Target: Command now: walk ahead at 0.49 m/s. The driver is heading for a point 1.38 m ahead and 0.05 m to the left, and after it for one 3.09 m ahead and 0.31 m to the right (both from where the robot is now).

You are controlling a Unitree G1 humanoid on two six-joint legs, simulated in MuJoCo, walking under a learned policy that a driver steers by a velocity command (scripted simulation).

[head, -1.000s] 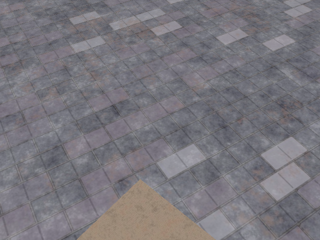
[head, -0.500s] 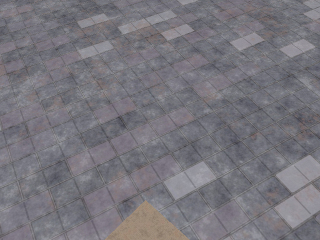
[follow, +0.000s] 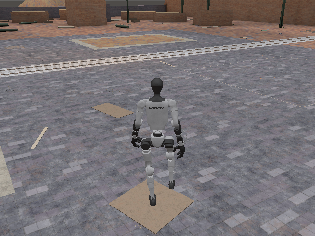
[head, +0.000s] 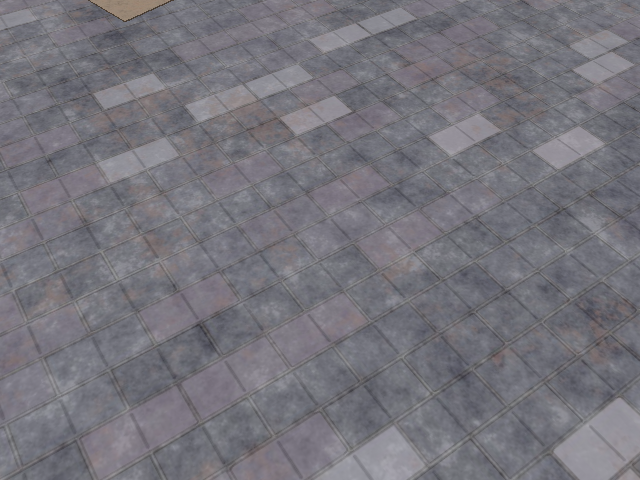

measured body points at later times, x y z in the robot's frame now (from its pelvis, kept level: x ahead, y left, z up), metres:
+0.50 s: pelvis +0.29 -0.05 +0.00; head +0.30 -0.06 +0.45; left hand +0.26 +0.20 -0.14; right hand +0.37 -0.30 -0.14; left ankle +0.34 +0.10 -0.67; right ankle +0.27 -0.11 -0.75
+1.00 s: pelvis +0.56 +0.01 +0.00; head +0.58 +0.02 +0.45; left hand +0.60 +0.26 -0.15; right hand +0.57 -0.24 -0.14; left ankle +0.57 +0.07 -0.75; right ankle +0.55 -0.13 -0.66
